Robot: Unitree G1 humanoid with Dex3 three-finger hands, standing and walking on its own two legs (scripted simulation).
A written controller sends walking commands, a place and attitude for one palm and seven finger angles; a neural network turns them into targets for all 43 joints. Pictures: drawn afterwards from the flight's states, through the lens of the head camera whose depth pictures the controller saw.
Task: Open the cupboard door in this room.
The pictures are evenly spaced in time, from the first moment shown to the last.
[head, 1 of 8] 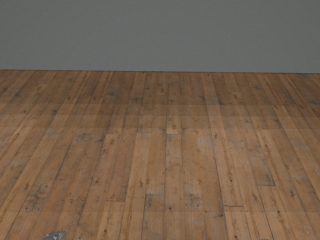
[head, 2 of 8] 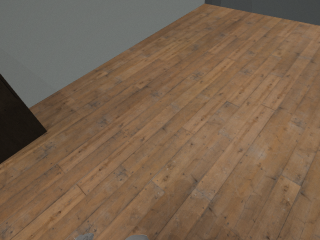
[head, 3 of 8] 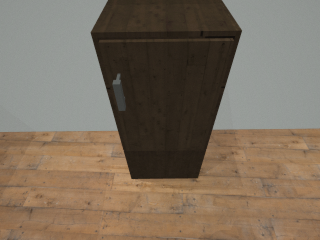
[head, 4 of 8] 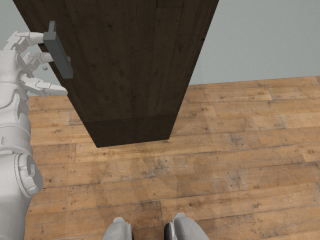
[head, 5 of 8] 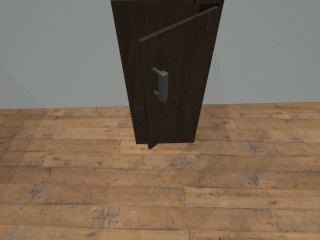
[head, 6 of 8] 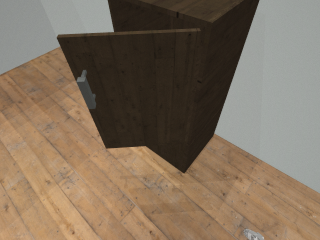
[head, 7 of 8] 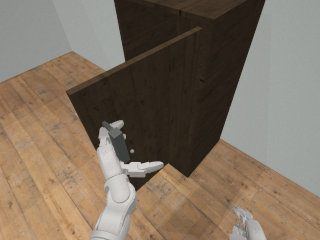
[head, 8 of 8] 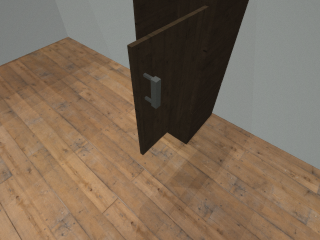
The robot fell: no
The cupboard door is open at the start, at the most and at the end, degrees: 0 88 88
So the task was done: yes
